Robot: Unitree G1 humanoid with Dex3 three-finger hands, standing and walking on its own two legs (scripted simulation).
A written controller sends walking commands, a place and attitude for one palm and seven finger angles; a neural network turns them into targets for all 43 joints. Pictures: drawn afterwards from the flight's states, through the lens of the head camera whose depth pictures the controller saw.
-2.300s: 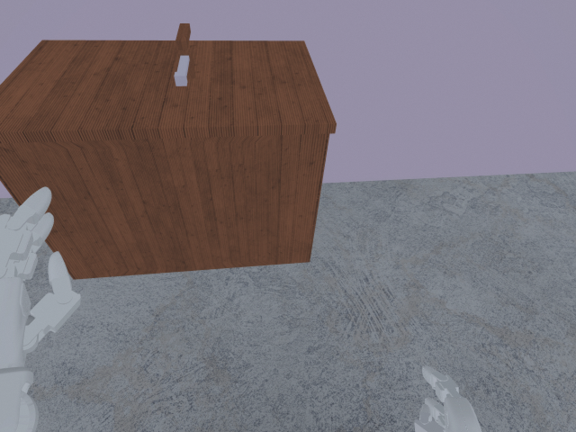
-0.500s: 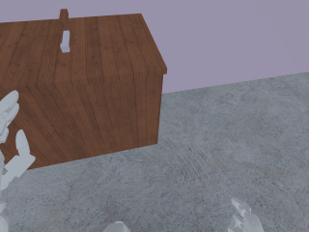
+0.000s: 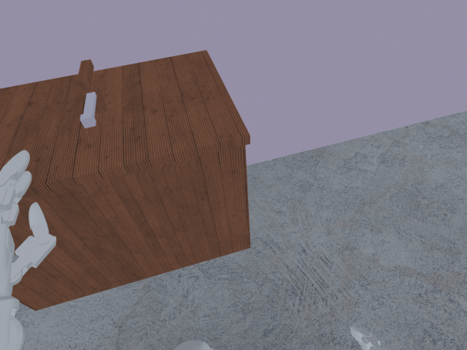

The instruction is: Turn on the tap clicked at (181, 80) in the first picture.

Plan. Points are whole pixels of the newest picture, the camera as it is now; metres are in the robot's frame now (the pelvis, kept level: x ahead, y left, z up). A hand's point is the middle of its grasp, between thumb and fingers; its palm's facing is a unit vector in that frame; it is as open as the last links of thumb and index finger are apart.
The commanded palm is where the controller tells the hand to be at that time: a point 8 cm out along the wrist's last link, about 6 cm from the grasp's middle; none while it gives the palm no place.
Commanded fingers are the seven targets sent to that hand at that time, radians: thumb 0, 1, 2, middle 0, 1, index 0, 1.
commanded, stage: take the last steps up to it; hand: left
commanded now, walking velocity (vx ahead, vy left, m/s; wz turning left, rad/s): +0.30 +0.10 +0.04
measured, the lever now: (88, 120) +0.63 +0.44 +0.05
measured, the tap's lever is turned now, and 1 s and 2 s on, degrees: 0 0 0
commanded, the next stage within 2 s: come to a stop and stand still in 0.68 s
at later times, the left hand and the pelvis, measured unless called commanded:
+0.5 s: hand (69, 162) +0.33 +0.27 +0.19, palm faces +0.43 -0.82 -0.37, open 7.4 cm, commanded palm +0.27 +0.31 +0.19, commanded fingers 0.00 0.90 0.90 -0.20 -0.30 -0.20 -0.30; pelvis +0.11 +0.03 +0.00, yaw -1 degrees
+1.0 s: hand (104, 134) +0.41 +0.25 +0.18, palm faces +0.35 -0.84 -0.42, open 7.4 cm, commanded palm +0.36 +0.30 +0.19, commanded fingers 0.00 0.90 0.90 -0.20 -0.30 -0.20 -0.30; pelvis +0.19 +0.03 +0.00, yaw -1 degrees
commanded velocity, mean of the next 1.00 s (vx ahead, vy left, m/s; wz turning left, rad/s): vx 0.12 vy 0.06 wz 0.02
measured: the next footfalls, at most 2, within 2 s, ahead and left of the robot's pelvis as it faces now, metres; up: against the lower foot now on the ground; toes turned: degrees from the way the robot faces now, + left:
left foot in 0.30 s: +0.17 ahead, +0.15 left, +0.00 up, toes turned +8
right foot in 0.62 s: +0.22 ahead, -0.09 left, +0.00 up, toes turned -8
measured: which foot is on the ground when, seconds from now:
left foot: up 0.00-0.28, down 0.30-0.64, up 0.66-0.96, down 0.98-1.00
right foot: down 0.00-0.30, up 0.32-0.60, down 0.62-1.00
